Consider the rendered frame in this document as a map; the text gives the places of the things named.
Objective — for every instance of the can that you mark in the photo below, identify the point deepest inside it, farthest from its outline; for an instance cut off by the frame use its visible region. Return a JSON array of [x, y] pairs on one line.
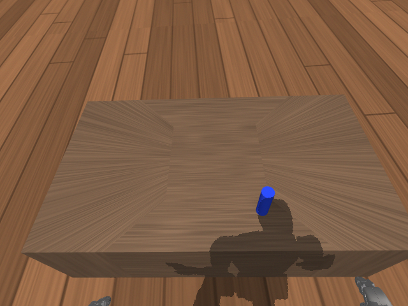
[[265, 200]]

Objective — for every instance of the right robot hand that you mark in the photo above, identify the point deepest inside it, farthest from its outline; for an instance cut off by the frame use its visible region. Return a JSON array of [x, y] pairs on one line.
[[373, 296]]

